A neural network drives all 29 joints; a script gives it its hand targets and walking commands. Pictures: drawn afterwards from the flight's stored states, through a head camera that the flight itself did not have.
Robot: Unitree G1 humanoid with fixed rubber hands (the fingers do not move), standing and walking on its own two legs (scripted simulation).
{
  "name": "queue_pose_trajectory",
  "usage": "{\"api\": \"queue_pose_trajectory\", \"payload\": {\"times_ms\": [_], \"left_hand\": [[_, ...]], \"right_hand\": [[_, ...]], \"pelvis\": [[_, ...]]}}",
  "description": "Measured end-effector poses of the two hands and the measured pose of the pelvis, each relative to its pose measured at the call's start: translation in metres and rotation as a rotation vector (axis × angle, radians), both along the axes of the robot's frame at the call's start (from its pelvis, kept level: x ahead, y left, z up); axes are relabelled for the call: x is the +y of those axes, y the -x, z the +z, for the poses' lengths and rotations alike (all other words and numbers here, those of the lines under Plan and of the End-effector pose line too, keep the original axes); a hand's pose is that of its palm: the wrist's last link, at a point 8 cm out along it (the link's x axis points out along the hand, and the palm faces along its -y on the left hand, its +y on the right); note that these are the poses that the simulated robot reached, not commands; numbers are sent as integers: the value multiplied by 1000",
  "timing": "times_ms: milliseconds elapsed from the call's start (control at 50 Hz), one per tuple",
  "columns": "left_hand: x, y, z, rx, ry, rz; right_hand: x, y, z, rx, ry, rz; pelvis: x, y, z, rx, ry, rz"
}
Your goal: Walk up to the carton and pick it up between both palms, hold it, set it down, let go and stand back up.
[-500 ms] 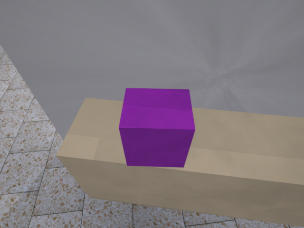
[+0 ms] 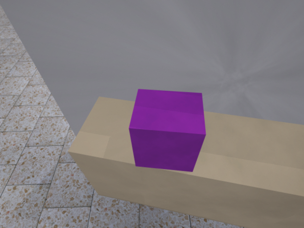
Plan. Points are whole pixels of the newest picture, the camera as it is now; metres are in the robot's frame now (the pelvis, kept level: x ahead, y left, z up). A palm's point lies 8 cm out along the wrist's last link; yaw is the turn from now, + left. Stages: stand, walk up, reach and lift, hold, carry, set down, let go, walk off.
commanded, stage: walk up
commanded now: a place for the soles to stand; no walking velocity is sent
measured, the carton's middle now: (166, 132) +0.46 -0.03 -0.09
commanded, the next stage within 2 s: reach and lift in 0.22 s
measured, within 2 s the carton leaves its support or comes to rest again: neither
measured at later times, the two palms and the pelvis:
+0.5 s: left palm (80, 217) +0.19 +0.23 -0.11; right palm out of the picture +0.14 -0.26 -0.13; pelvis -0.04 -0.02 -0.02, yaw -5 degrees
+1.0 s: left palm out of the picture +0.15 +0.23 -0.09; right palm (260, 227) +0.15 -0.25 -0.08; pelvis -0.01 -0.04 +0.00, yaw -3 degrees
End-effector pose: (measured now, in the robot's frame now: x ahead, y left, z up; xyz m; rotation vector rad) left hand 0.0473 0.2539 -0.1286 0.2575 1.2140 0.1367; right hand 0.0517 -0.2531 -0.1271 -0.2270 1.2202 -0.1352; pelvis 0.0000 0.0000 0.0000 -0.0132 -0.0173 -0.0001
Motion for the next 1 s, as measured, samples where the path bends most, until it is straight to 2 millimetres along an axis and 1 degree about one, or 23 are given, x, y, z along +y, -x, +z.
{"api": "queue_pose_trajectory", "payload": {"times_ms": [80,180,240,260,280,320,360,380,420,440,460,500,520,560,620,660,720,780,860,920,1000], "left_hand": [[-1,9,-1,10,-1,20],[7,20,-6,47,-1,43],[10,22,-7,59,4,52],[10,20,-9,78,10,53],[11,13,-13,101,9,38],[14,-11,-21,124,-8,24],[15,-46,-23,97,-25,29],[13,-67,-21,62,-29,27],[4,-105,-10,-34,-21,0],[-3,-120,-2,-84,-13,-23],[-11,-131,6,-127,-5,-47],[-27,-141,19,-180,7,-85],[-34,-141,24,-189,12,-91],[-45,-134,27,-182,24,-74],[-52,-116,24,-145,34,-15],[-52,-104,19,-118,35,20],[-47,-93,13,-102,27,54],[-40,-92,12,-125,17,56],[-33,-101,21,-198,22,34],[-29,-104,31,-247,38,13],[-24,-101,37,-279,55,-8]], "right_hand": [[-3,-1,-1,12,10,26],[-1,-2,0,10,22,40],[1,-1,2,11,22,28],[0,-3,0,9,20,26],[-2,-7,-4,8,13,20],[-7,-24,-12,-11,-9,7],[-10,-47,-17,-63,-21,23],[-11,-58,-18,-96,-24,36],[-12,-77,-16,-171,-29,41],[-12,-84,-12,-210,-31,33],[-12,-87,-8,-248,-32,24],[-10,-88,2,-307,-33,14],[-8,-85,6,-324,-35,14],[-3,-78,11,-336,-41,22],[6,-73,13,-333,-56,48],[11,-76,13,-333,-63,66],[17,-88,14,-350,-65,87],[18,-103,18,-385,-57,89],[12,-114,26,-433,-39,64],[6,-112,35,-461,-19,39],[3,-100,44,-480,-1,13]], "pelvis": [[-1,0,-1,-1,10,19],[2,-1,-3,-7,12,34],[3,-1,-2,-5,4,38],[2,0,-3,26,0,29],[1,2,-8,61,-6,15],[-2,11,-19,111,-24,-22],[-5,21,-28,147,-29,-47],[-6,26,-31,159,-27,-55],[-9,34,-35,157,-18,-69],[-11,37,-34,143,-11,-75],[-13,40,-31,124,-3,-80],[-17,41,-23,83,4,-90],[-20,39,-19,66,4,-95],[-26,35,-11,44,-2,-103],[-35,29,-5,35,-13,-106],[-41,27,-4,34,-18,-101],[-48,26,-6,42,-23,-87],[-52,24,-8,49,-25,-70],[-52,20,-6,42,-22,-50],[-48,16,-1,26,-18,-46],[-40,10,3,9,-11,-57]]}}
